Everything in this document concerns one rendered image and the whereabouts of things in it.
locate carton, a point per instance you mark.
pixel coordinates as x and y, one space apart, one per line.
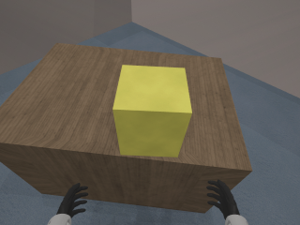
151 110

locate left robot forearm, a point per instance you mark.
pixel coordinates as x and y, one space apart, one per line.
60 219

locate right robot forearm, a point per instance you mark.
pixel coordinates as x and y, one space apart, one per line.
235 220

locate pedestal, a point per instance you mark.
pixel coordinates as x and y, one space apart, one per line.
57 129

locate right robot hand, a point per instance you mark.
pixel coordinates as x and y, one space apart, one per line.
227 205

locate left robot hand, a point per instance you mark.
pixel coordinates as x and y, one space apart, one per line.
68 203

